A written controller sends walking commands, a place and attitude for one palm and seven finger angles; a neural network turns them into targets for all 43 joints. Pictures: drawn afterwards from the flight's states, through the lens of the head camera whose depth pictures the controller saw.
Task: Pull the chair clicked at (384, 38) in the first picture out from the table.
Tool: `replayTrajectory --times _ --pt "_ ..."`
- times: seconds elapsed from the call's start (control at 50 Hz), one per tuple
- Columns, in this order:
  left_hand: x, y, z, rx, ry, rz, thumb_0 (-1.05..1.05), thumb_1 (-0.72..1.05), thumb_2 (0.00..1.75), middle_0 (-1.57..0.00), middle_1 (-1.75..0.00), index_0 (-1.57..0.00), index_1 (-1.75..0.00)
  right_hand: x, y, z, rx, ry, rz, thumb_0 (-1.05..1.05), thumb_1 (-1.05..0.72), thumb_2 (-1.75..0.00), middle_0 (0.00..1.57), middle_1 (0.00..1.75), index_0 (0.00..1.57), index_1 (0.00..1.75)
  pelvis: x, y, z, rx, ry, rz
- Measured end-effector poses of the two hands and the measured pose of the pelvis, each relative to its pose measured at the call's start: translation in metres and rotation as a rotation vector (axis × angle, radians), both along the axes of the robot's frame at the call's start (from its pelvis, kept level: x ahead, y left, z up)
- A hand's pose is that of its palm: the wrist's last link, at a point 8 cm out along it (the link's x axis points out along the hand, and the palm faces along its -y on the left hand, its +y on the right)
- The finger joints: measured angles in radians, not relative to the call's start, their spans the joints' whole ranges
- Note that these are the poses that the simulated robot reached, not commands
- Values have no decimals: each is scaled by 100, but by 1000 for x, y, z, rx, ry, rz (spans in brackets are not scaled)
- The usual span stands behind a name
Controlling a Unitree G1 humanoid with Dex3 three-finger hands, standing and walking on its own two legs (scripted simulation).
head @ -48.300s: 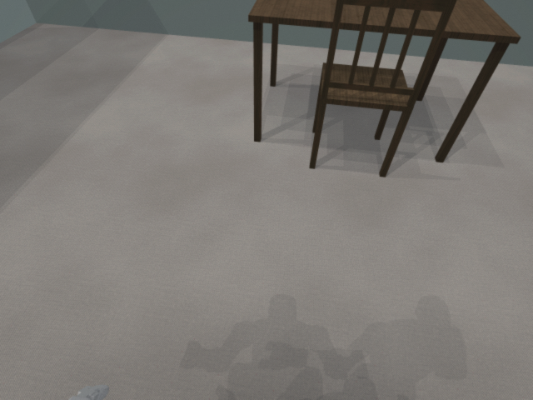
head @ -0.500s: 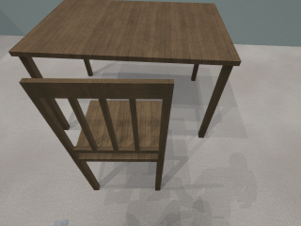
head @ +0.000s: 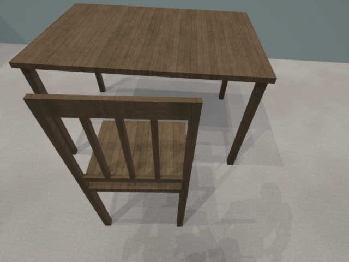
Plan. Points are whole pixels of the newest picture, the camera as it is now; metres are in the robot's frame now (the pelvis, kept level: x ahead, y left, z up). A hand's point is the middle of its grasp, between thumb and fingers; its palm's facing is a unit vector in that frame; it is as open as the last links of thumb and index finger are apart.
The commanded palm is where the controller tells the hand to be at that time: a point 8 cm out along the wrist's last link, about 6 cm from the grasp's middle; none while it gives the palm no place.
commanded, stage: look again from close up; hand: left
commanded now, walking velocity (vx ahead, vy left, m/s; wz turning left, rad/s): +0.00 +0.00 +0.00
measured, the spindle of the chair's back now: (127, 151) +0.45 +0.18 -0.08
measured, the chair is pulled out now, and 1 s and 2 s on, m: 0.25 0.25 0.25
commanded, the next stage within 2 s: none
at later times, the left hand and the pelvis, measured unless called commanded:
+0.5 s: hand out of the picture -0.04 +0.18 -0.18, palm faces +0.00 -0.98 -0.18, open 7.4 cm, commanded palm none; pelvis -0.01 +0.01 +0.00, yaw -2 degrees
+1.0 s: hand out of the picture -0.03 +0.17 -0.18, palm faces +0.01 -0.99 -0.17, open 7.4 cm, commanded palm none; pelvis +0.00 +0.02 +0.00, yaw -2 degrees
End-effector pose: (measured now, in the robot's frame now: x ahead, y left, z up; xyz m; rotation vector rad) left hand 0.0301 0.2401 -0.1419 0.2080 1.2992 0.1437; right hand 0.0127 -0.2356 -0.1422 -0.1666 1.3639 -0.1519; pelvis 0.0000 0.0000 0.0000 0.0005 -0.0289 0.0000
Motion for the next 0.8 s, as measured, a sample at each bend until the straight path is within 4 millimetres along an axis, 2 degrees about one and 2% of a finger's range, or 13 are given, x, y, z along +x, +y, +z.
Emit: replayTrajectory --times 0.18,0.44,0.62,0.8 --pt "-30 -10 -7 -36 55 23 1 91 90 -20 -30 -20 -29 -17 20 -3 26 15 -31 0 -91 -90 20 30 20 30 -2 5 0 -3 -10 -11" --pt "-66 -12 -9 -53 131 43 1 91 90 -20 -30 -20 -29 -54 45 -7 58 77 -81 0 -91 -90 20 30 20 30 -6 13 -1 -1 -16 -25" --pt "-71 -12 -10 -55 142 46 1 91 90 -20 -30 -20 -29 -70 54 -8 68 105 -105 0 -91 -90 20 30 20 30 -7 17 -2 1 -17 -31" --pt "-67 -15 -11 -63 137 45 1 91 90 -20 -30 -20 -29 -72 58 -9 70 104 -116 0 -91 -90 20 30 20 30 -5 17 -3 1 -14 -36"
